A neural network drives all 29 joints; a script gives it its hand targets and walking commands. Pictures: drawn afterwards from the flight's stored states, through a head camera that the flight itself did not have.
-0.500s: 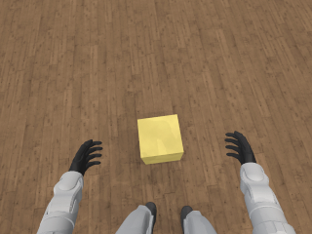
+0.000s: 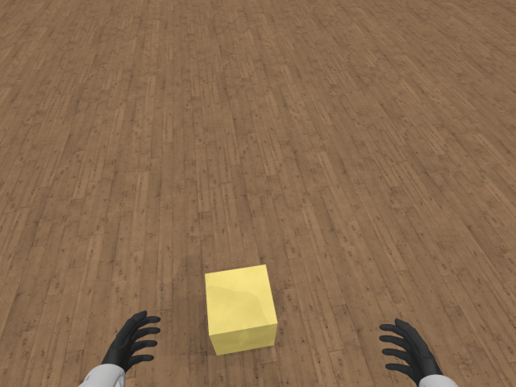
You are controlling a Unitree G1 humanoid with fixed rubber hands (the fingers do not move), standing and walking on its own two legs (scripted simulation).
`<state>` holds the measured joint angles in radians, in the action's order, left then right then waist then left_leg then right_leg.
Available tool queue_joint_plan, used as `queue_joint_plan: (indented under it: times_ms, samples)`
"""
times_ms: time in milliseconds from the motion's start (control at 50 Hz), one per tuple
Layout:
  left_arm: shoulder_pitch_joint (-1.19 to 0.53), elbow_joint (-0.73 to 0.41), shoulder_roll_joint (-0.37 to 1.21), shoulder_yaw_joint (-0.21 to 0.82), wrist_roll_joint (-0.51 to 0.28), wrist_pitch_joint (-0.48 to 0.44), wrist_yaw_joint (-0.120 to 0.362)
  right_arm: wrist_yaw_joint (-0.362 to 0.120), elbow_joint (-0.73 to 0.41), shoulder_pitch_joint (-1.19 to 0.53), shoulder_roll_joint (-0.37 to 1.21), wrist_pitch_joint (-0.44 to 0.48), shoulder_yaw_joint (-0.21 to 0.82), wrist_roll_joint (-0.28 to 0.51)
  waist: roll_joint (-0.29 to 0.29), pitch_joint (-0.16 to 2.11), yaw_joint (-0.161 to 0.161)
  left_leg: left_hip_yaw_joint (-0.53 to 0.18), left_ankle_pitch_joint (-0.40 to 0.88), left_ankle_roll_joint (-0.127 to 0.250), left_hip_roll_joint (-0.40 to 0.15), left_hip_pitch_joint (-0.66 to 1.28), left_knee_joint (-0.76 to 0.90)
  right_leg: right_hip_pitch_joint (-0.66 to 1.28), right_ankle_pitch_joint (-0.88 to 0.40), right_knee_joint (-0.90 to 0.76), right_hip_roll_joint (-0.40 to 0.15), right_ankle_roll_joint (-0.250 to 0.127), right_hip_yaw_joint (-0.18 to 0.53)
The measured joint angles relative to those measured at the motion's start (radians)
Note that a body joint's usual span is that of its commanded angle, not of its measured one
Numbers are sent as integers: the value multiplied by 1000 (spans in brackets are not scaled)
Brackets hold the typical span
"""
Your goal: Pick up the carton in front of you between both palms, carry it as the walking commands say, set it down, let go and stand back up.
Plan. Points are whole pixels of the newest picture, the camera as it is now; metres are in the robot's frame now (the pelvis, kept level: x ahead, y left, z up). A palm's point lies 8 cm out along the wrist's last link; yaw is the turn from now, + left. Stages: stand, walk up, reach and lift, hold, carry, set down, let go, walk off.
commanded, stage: let go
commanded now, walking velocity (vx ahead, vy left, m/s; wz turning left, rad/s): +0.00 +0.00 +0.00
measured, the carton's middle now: (240, 310) +0.45 +0.08 -0.65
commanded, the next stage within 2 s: stand in 0.28 s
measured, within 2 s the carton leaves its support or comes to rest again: neither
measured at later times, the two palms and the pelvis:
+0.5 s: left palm (75, 375) +0.15 +0.30 -0.09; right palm out of the picture +0.14 -0.26 -0.08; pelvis +0.01 +0.02 -0.01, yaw +0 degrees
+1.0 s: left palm (64, 378) +0.15 +0.32 -0.10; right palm out of the picture +0.14 -0.26 -0.08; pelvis +0.02 +0.03 +0.00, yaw -1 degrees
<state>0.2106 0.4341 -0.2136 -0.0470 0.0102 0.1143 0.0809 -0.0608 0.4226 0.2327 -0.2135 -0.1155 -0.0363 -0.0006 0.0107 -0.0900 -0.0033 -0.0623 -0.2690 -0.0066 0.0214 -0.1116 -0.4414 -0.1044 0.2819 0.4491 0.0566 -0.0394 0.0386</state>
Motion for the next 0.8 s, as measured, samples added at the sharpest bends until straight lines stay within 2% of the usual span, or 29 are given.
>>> queue_joint_plan:
  times_ms: [120, 280, 360, 460, 580, 800]
  samples:
    - [-6, -3, 4, -4, 11, 27, 1, -4, -14, -8, 2, -28, 1, -5, -4, -25, 1, 4, -6, 3, 2, 32, -6, 31, 4, 5, -1, 3, 4]
    - [-5, -47, -15, 13, 12, 112, -49, 28, 18, 0, -4, -3, 13, 10, -14, -8, 2, -2, -27, 16, 16, 11, -52, 21, 24, 38, -14, 15, -4]
    - [-19, 56, -55, 13, 19, 17, -79, 58, 125, -13, -31, 40, 15, -35, 0, 54, 9, 6, -37, 19, 20, -58, -81, -50, 34, 69, -16, 21, 2]
    - [-19, 161, -102, -5, 26, -58, -81, 68, 219, -17, -88, 82, -9, -46, 15, 80, 10, 15, -44, 28, 21, -93, -87, -86, 36, 70, -17, 27, 11]
    - [-19, 244, -128, -3, 25, -91, -88, 73, 275, -35, -121, 103, -17, -41, 21, 83, 4, 21, -45, 35, 24, -88, -72, -78, 33, 47, -21, 34, 18]
    - [-44, 317, -130, 13, 19, -111, -103, 83, 338, -65, -115, 115, -1, -33, 17, 84, 1, 28, -43, 46, 33, -54, -40, -49, 33, 22, -32, 42, 27]
